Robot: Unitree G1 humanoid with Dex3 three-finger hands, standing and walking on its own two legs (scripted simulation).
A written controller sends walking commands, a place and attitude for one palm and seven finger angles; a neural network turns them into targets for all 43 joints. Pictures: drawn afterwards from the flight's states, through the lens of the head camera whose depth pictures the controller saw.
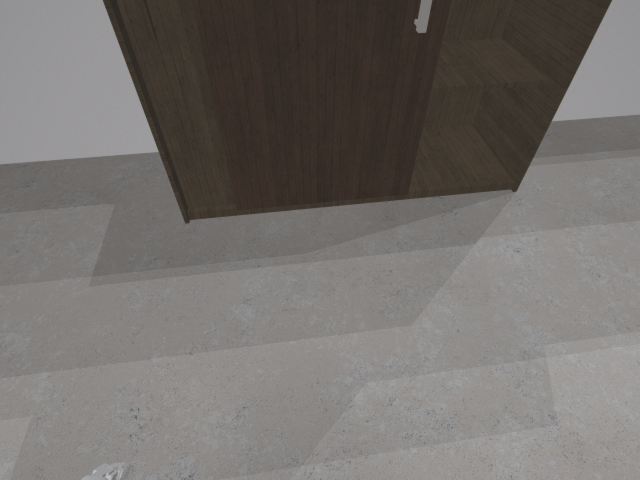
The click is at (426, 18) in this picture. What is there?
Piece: wardrobe's sliding door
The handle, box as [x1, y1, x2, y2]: [414, 0, 431, 32]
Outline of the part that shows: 431,0 421,0 418,18 414,20 416,30 418,32 425,32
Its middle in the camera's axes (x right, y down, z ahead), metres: +0.31 -0.75 +1.12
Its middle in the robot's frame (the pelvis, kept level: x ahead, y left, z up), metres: +1.37 -0.24 +0.15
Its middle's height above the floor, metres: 0.92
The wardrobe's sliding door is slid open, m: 0.54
